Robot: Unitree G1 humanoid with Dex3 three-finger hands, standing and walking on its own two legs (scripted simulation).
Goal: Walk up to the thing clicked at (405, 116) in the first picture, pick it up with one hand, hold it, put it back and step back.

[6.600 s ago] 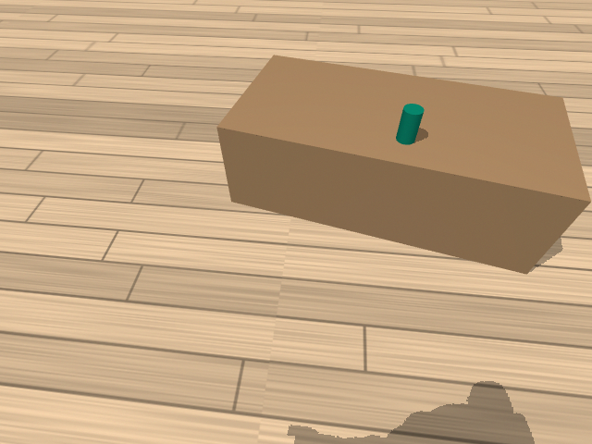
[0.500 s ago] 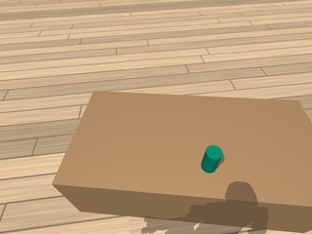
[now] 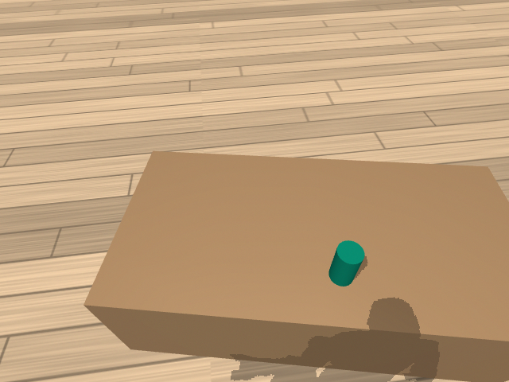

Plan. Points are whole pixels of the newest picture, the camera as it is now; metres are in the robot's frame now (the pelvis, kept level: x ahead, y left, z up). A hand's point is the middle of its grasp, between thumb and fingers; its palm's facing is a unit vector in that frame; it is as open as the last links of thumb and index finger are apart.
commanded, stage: stand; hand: right
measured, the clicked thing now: (345, 264) +0.48 -0.22 -0.30
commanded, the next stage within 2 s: go down in 0.40 s
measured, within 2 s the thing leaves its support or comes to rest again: neither
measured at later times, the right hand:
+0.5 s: hand out of the picture +0.07 -0.25 -0.16, palm faces -0.04 +0.94 -0.33, open 7.4 cm
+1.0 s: hand out of the picture +0.14 -0.27 -0.15, palm faces +0.08 +0.94 -0.33, open 15.7 cm
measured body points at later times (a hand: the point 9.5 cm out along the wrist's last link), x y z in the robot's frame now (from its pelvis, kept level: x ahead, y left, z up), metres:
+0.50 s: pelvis +0.00 +0.00 +0.00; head +0.01 +0.00 +0.45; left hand +0.08 +0.30 -0.13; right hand +0.07 -0.30 -0.14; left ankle -0.04 +0.15 -0.75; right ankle +0.03 -0.11 -0.75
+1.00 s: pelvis -0.01 +0.01 -0.02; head +0.03 +0.01 +0.42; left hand +0.14 +0.29 -0.11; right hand +0.13 -0.32 -0.12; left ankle -0.04 +0.15 -0.75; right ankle +0.03 -0.11 -0.75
